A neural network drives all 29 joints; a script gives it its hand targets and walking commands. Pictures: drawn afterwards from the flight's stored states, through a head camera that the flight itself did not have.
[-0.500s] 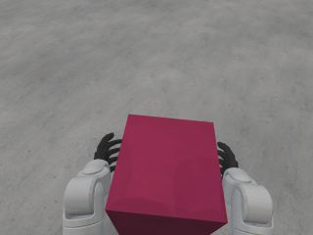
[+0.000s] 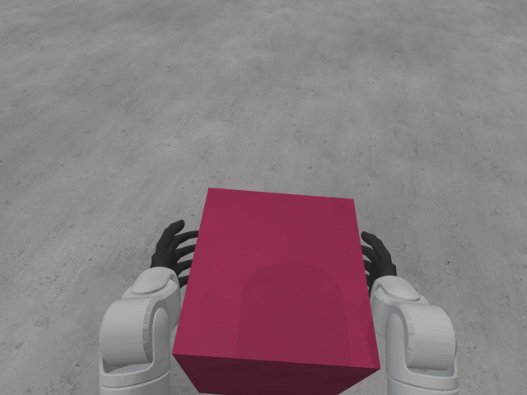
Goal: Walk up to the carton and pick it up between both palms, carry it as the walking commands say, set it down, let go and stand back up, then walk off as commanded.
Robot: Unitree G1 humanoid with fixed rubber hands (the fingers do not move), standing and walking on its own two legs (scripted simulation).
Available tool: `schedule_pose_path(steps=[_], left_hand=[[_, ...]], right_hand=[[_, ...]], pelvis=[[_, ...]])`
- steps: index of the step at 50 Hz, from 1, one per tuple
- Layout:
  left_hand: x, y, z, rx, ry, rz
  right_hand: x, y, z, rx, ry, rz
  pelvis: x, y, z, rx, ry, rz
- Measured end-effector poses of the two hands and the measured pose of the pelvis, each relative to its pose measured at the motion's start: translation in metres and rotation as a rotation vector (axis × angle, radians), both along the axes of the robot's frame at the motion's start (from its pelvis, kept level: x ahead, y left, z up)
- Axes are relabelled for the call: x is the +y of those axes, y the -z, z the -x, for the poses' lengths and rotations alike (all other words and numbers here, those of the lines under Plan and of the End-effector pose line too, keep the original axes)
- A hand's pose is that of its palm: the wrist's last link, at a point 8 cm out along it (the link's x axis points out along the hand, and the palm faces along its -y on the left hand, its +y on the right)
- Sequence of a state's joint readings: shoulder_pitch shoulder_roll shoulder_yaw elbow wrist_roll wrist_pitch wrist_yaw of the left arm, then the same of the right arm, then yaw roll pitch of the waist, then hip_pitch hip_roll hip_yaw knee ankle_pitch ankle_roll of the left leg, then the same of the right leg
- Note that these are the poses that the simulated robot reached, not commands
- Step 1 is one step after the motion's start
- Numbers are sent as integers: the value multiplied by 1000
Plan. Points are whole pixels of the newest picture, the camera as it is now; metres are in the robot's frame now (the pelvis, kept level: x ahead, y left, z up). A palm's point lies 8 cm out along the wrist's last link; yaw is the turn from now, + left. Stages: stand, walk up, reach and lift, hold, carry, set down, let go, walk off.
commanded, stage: carry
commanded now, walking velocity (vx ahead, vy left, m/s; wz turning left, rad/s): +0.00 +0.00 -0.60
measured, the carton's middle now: (271, 302) +0.27 +0.02 +0.03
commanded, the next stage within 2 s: none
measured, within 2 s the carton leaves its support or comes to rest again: neither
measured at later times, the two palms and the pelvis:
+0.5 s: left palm (225, 284) +0.26 +0.08 +0.08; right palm (456, 352) +0.20 -0.20 +0.09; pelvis -0.04 +0.00 +0.00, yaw -14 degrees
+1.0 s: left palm (363, 324) +0.23 -0.10 +0.08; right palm out of the picture +0.05 -0.32 +0.05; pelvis -0.08 -0.05 +0.00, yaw -32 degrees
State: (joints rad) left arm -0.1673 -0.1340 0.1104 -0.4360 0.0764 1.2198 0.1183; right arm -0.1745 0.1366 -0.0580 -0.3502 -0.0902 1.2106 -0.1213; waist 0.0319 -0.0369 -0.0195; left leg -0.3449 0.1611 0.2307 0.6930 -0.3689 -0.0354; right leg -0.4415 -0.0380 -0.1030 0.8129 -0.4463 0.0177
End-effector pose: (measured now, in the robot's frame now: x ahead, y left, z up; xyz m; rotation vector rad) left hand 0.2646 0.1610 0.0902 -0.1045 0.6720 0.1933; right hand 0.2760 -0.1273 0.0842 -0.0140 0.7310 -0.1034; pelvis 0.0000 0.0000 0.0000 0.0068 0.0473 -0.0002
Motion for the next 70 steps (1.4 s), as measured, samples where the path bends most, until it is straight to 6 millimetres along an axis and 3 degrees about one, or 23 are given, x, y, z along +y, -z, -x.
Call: schedule_pose_path(steps=[8,13,19,26,31,37,44,49,55,62,66,70], left_hand=[[-66,9,-12,86,173,-64],[-89,6,-14,77,245,-56],[-93,-2,-13,5,275,-18],[-78,6,6,27,288,13],[-92,-2,13,24,339,25],[-143,-14,10,-25,445,17],[-225,11,26,64,620,-88],[-255,16,38,86,697,-97],[-267,6,40,20,716,-35],[-255,8,43,5,716,22],[-258,6,53,32,753,15],[-283,-2,63,18,821,24]], right_hand=[[-63,26,39,84,164,-59],[-83,21,57,76,246,-62],[-86,0,64,4,286,-28],[-71,-4,85,28,284,19],[-80,-13,108,26,329,35],[-119,-16,137,-23,442,20],[-176,31,197,68,609,-79],[-193,35,227,85,698,-104],[-204,12,232,17,728,-48],[-193,-4,233,8,716,24],[-190,-6,250,40,739,29],[-200,-12,277,26,806,36]], pelvis=[[-18,-2,9,-4,66,-11],[-19,-7,20,17,115,-14],[-14,-7,30,32,164,-14],[0,-6,38,15,259,-6],[-1,-11,43,-4,332,16],[-15,-6,53,4,428,17],[-42,5,67,5,494,22],[-46,-2,81,13,554,-7],[-47,-5,89,31,601,-13],[-42,-2,87,19,678,-16],[-42,-6,88,1,757,10],[-46,-7,93,1,811,15]])
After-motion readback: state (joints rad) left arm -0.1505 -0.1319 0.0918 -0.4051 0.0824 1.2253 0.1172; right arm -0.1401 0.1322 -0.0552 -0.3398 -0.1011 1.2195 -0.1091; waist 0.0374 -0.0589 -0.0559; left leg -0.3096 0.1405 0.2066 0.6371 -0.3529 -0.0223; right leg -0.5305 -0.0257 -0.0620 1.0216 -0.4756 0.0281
